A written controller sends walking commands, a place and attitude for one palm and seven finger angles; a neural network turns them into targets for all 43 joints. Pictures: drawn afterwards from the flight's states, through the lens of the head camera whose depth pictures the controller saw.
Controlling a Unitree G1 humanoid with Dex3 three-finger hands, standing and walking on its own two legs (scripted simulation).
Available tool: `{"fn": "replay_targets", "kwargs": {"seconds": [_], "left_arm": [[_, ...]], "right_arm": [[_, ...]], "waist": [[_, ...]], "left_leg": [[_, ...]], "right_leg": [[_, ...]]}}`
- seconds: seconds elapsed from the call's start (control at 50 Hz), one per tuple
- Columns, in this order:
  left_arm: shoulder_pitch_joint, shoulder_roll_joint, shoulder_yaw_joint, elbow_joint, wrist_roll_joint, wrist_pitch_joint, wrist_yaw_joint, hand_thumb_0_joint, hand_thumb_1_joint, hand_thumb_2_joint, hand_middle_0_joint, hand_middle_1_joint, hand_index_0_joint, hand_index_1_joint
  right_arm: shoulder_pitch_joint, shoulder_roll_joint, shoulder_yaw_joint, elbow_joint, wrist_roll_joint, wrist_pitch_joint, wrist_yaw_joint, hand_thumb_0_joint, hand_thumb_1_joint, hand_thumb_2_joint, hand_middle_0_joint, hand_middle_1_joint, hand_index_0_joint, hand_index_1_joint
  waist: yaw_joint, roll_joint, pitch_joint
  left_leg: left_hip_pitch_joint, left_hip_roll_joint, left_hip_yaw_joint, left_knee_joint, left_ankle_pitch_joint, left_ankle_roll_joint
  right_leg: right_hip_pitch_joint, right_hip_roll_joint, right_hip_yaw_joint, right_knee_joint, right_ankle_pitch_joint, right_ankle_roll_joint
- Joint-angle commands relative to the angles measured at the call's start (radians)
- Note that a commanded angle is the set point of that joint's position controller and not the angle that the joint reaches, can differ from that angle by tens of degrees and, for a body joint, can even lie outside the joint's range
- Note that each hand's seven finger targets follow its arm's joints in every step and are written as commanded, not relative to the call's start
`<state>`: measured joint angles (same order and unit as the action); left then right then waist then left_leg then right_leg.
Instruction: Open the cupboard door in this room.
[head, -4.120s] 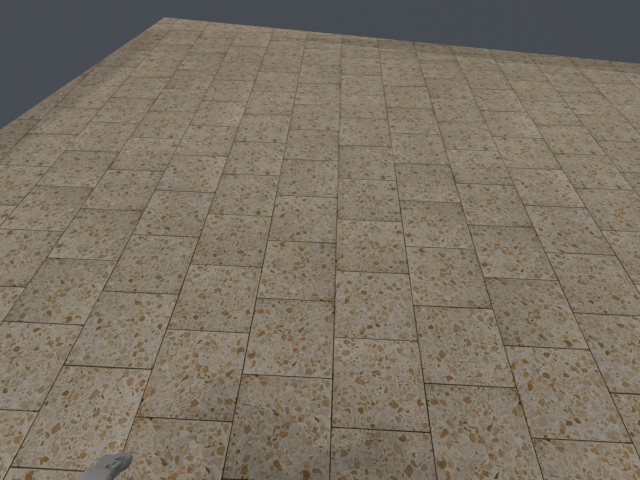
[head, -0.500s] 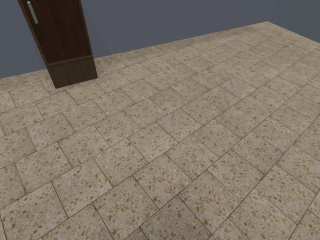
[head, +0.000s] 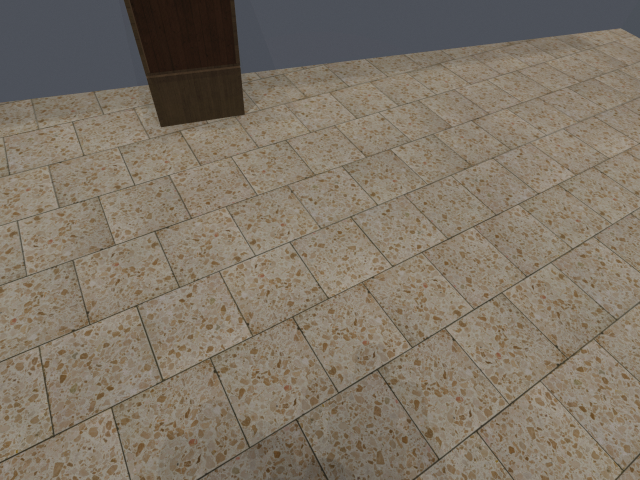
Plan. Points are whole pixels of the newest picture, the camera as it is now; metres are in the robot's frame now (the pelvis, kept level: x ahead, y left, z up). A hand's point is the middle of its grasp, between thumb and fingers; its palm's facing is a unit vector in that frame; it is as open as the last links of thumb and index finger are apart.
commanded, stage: turn or walk to find it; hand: left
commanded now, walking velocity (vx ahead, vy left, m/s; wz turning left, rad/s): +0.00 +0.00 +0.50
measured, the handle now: out of the picture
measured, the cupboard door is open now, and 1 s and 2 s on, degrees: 0 0 0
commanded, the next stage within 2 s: stand and wait in 1.20 s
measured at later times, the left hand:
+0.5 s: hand out of the picture +0.07 +0.18 -0.13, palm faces +0.21 -0.93 -0.30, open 7.4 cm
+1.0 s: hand out of the picture -0.10 +0.11 -0.17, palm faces +0.51 -0.84 -0.19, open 7.4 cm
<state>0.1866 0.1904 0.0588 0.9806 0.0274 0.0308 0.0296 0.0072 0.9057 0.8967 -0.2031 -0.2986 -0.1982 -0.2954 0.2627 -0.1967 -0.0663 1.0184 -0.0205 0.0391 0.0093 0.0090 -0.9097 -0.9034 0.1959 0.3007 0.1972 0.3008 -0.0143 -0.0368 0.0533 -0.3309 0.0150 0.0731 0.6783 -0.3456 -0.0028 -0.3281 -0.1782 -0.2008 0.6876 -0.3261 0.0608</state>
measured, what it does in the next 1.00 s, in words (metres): steps on the spot, turning left: right foot, then left foot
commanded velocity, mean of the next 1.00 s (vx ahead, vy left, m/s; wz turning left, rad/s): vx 0.03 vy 0.00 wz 0.44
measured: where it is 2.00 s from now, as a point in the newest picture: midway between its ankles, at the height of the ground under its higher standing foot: outside the picture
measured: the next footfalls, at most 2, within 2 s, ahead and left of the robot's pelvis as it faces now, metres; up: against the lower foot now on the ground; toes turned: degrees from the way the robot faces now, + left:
right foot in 0.46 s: +0.06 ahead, -0.14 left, +0.00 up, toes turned +8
left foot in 1.00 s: -0.01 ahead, +0.09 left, +0.00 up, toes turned +32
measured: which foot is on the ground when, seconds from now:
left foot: down 0.00-0.48, up 0.50-0.98, down 1.00-1.00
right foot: up 0.00-0.44, down 0.46-1.00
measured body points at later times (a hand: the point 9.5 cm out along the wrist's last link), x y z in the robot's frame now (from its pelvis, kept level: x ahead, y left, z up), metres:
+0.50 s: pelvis +0.00 -0.05 +0.01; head +0.02 -0.08 +0.46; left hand +0.05 +0.22 -0.10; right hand +0.08 -0.28 -0.15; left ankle +0.01 +0.09 -0.71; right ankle +0.02 -0.15 -0.72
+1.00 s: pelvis +0.02 -0.03 +0.01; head +0.04 +0.00 +0.45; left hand -0.12 +0.16 -0.15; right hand +0.22 -0.20 -0.13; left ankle -0.02 +0.06 -0.72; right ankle +0.02 -0.15 -0.72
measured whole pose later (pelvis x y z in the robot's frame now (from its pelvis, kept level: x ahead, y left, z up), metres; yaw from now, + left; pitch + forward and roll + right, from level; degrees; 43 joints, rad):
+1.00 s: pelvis +0.02 -0.03 +0.01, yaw +26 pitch -1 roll +0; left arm 0.37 0.17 0.04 1.02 0.03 0.01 0.02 0.01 0.90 0.90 -0.21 -0.30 -0.20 -0.30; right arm 0.11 -0.21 -0.05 0.98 -0.02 0.06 0.02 0.01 -0.91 -0.90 0.19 0.30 0.19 0.30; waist 0.05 -0.02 0.08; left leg -0.29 0.02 0.10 0.61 -0.30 -0.02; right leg -0.18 -0.13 -0.29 0.62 -0.40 0.02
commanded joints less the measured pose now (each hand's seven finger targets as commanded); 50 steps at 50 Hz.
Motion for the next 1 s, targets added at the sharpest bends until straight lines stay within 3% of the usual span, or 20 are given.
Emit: {"fn": "replay_targets", "kwargs": {"seconds": [0.0,0.02,0.1,0.24,0.3,0.36,0.4,0.42,0.44,0.46,0.48,0.52,0.56,0.6,0.74,0.86,0.9,0.94,0.96,0.98], "left_arm": [[-0.04,0.107,0.025,-0.123,-0.006,0.009,-0.001,0.0,0.9,0.9,-0.2,-0.3,-0.2,-0.3],[-0.053,0.096,0.029,-0.109,-0.002,0.012,0.001,0.0,0.9,0.9,-0.2,-0.3,-0.2,-0.3],[-0.018,0.104,0.032,-0.078,-0.004,0.003,-0.012,0.0,0.9,0.9,-0.2,-0.3,-0.2,-0.3],[-0.081,0.102,0.023,-0.129,-0.013,-0.001,-0.008,0.0,0.9,0.9,-0.2,-0.3,-0.2,-0.3],[-0.083,0.101,0.019,-0.143,-0.017,-0.001,-0.006,0.0,0.9,0.9,-0.2,-0.3,-0.2,-0.3],[-0.028,0.096,0.013,-0.134,-0.015,-0.014,-0.017,0.0,0.9,0.9,-0.2,-0.3,-0.2,-0.3],[0.049,0.105,0.019,-0.109,-0.013,-0.022,-0.024,0.0,0.9,0.9,-0.2,-0.3,-0.2,-0.3],[0.11,0.13,0.028,-0.089,-0.01,-0.028,-0.022,0.0,0.9,0.9,-0.2,-0.3,-0.2,-0.3],[0.169,0.21,0.042,-0.081,0.007,-0.039,-0.011,0.0,0.9,0.9,-0.2,-0.3,-0.2,-0.3],[0.156,0.276,0.043,-0.098,0.0,-0.035,-0.002,0.0,0.9,0.9,-0.2,-0.3,-0.2,-0.3],[0.117,0.25,0.035,-0.116,-0.011,-0.031,0.003,0.0,0.9,0.9,-0.2,-0.3,-0.2,-0.3],[0.009,0.193,0.025,-0.134,-0.014,-0.045,0.002,0.0,0.9,0.9,-0.2,-0.3,-0.2,-0.3],[0.008,0.135,0.005,-0.12,-0.016,-0.054,0.0,0.0,0.9,0.9,-0.2,-0.3,-0.2,-0.3],[0.071,0.124,0.0,-0.102,-0.015,-0.062,0.0,0.0,0.9,0.9,-0.2,-0.3,-0.2,-0.3],[0.208,0.138,0.004,-0.051,-0.004,-0.06,0.009,0.0,0.9,0.9,-0.2,-0.3,-0.2,-0.3],[0.242,0.166,0.015,-0.02,0.008,-0.044,0.011,0.0,0.9,0.9,-0.2,-0.3,-0.2,-0.3],[0.231,0.179,0.023,-0.019,0.009,-0.04,0.011,0.0,0.9,0.9,-0.2,-0.3,-0.2,-0.3],[0.195,0.186,0.026,-0.017,-0.001,-0.038,0.007,0.0,0.9,0.9,-0.2,-0.3,-0.2,-0.3],[0.179,0.175,0.026,-0.024,-0.011,-0.035,0.003,0.0,0.9,0.9,-0.2,-0.3,-0.2,-0.3],[0.185,0.118,0.016,-0.063,-0.021,-0.032,-0.003,0.0,0.9,0.9,-0.2,-0.3,-0.2,-0.3]], "right_arm": [[0.118,-0.238,-0.048,-0.052,-0.01,-0.029,-0.02,0.0,-0.9,-0.9,0.2,0.3,0.2,0.3],[0.082,-0.208,-0.043,-0.062,-0.009,-0.036,-0.028,0.0,-0.9,-0.9,0.2,0.3,0.2,0.3],[-0.001,-0.174,-0.023,-0.102,-0.006,-0.046,-0.038,0.0,-0.9,-0.9,0.2,0.3,0.2,0.3],[0.053,-0.195,-0.038,-0.106,-0.005,-0.039,-0.034,0.0,-0.9,-0.9,0.2,0.3,0.2,0.3],[0.032,-0.204,-0.043,-0.116,-0.008,-0.03,-0.03,0.0,-0.9,-0.9,0.2,0.3,0.2,0.3],[0.012,-0.211,-0.043,-0.125,-0.013,-0.026,-0.022,0.0,-0.9,-0.9,0.2,0.3,0.2,0.3],[-0.042,-0.206,-0.045,-0.135,-0.01,-0.019,-0.017,0.0,-0.9,-0.9,0.2,0.3,0.2,0.3],[-0.065,-0.185,-0.04,-0.144,-0.005,-0.016,-0.015,0.0,-0.9,-0.9,0.2,0.3,0.2,0.3],[-0.045,-0.109,-0.026,-0.155,0.007,-0.016,-0.012,0.0,-0.9,-0.9,0.2,0.3,0.2,0.3],[-0.066,-0.098,-0.023,-0.181,0.0,-0.016,-0.015,0.0,-0.9,-0.9,0.2,0.3,0.2,0.3],[-0.097,-0.151,-0.035,-0.178,-0.009,-0.008,-0.009,0.0,-0.9,-0.9,0.2,0.3,0.2,0.3],[-0.039,-0.15,-0.04,-0.121,-0.011,0.014,0.005,0.0,-0.9,-0.9,0.2,0.3,0.2,0.3],[0.002,-0.124,-0.035,-0.085,-0.009,0.017,0.014,0.0,-0.9,-0.9,0.2,0.3,0.2,0.3],[0.017,-0.11,-0.028,-0.073,-0.006,0.017,0.013,0.0,-0.9,-0.9,0.2,0.3,0.2,0.3],[-0.092,-0.102,-0.013,-0.089,-0.001,0.022,0.005,0.0,-0.9,-0.9,0.2,0.3,0.2,0.3],[-0.189,-0.076,0.007,-0.112,0.009,0.006,0.006,0.0,-0.9,-0.9,0.2,0.3,0.2,0.3],[-0.174,-0.074,0.009,-0.112,0.011,-0.003,0.002,0.0,-0.9,-0.9,0.2,0.3,0.2,0.3],[-0.106,-0.095,0.004,-0.097,0.007,-0.013,-0.002,0.0,-0.9,-0.9,0.2,0.3,0.2,0.3],[-0.033,-0.145,-0.008,-0.082,0.003,-0.024,-0.002,0.0,-0.9,-0.9,0.2,0.3,0.2,0.3],[0.025,-0.247,-0.031,-0.079,-0.003,-0.034,-0.007,0.0,-0.9,-0.9,0.2,0.3,0.2,0.3]], "waist": [[-0.046,0.273,-0.05],[-0.033,0.304,-0.042],[0.004,0.141,-0.04],[-0.036,0.144,-0.106],[-0.035,0.179,-0.108],[-0.021,0.2,-0.147],[0.024,0.181,-0.107],[0.062,0.1,-0.08],[0.082,-0.171,-0.09],[0.079,-0.313,-0.023],[0.064,-0.186,0.035],[0.003,-0.14,0.097],[-0.023,-0.086,0.107],[-0.01,-0.104,0.05],[0.036,-0.117,-0.032],[0.068,-0.154,-0.025],[0.064,-0.176,-0.046],[0.013,-0.135,-0.077],[-0.027,-0.014,-0.125],[-0.046,0.29,-0.16]], "left_leg": [[0.121,0.372,-0.468,-0.406,0.374,0.192],[0.113,0.302,-0.445,-0.41,0.341,0.158],[0.142,0.218,-0.336,-0.377,0.423,0.133],[0.302,0.214,-0.384,-0.326,0.585,0.185],[0.268,0.213,-0.41,-0.317,0.557,0.192],[0.214,0.191,-0.439,-0.327,0.272,0.18],[0.029,0.143,-0.431,-0.308,0.035,0.141],[-0.129,0.087,-0.385,-0.235,-0.058,0.097],[-0.328,-0.037,-0.237,0.01,-0.159,0.023],[-0.399,-0.091,-0.141,0.226,-0.237,-0.024],[-0.341,-0.033,-0.179,0.343,-0.188,-0.016],[-0.269,-0.007,-0.163,0.467,-0.056,-0.025],[-0.25,0.003,-0.134,0.506,0.03,-0.04],[-0.261,-0.004,-0.114,0.516,0.064,-0.058],[-0.279,0.024,-0.073,0.421,0.003,-0.079],[-0.146,0.024,0.007,0.121,-0.067,-0.051],[-0.072,0.015,0.029,0.017,-0.056,-0.032],[0.088,0.001,0.045,-0.177,0.104,-0.015],[0.257,0.058,-0.016,-0.282,0.301,0.008],[0.426,0.319,-0.358,-0.288,0.719,0.131]], "right_leg": [[-0.236,0.059,0.158,0.422,-0.256,-0.007],[-0.271,0.056,0.185,0.454,-0.192,-0.006],[-0.247,0.068,0.198,0.472,-0.041,0.014],[-0.236,0.105,0.203,0.281,-0.096,0.031],[-0.177,0.119,0.204,0.192,-0.119,0.025],[-0.041,0.151,0.174,0.017,-0.136,0.008],[0.148,0.169,0.147,-0.153,-0.03,0.0],[0.305,0.139,0.162,-0.285,0.041,-0.004],[0.451,-0.085,0.404,-0.442,-0.113,-0.063],[0.334,-0.295,0.647,-0.519,-0.122,-0.138],[0.165,-0.305,0.597,-0.544,-0.138,-0.176],[0.029,-0.192,0.464,-0.56,-0.157,-0.134],[0.047,-0.114,0.292,-0.497,0.079,-0.119],[0.156,-0.085,0.206,-0.441,0.294,-0.115],[0.331,-0.136,0.151,-0.337,0.645,-0.159],[0.315,-0.167,0.121,-0.269,0.716,-0.181],[0.304,-0.177,0.11,-0.226,0.738,-0.176],[0.242,-0.15,0.052,-0.116,0.698,-0.126],[0.137,-0.119,0.016,0.043,0.551,-0.079],[-0.145,0.024,-0.013,0.264,-0.068,-0.001]]}}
